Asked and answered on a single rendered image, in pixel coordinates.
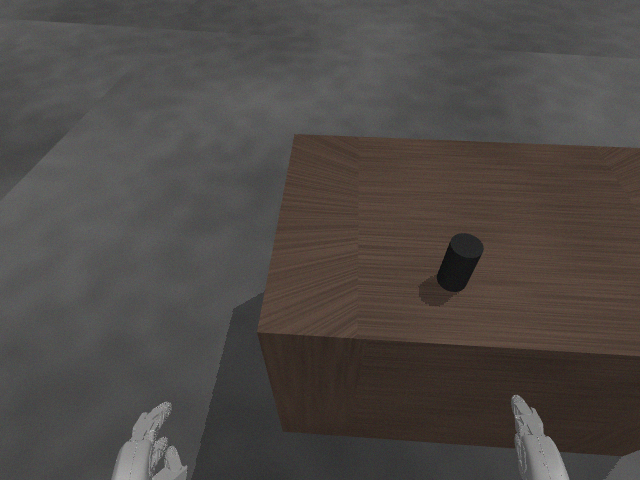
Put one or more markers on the right robot hand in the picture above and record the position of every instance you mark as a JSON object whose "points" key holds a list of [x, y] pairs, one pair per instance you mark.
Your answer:
{"points": [[538, 456]]}

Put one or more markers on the left robot hand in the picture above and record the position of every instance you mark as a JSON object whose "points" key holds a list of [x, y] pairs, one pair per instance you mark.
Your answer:
{"points": [[138, 457]]}

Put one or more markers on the can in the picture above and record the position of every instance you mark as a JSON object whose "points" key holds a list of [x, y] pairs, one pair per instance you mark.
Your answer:
{"points": [[460, 260]]}

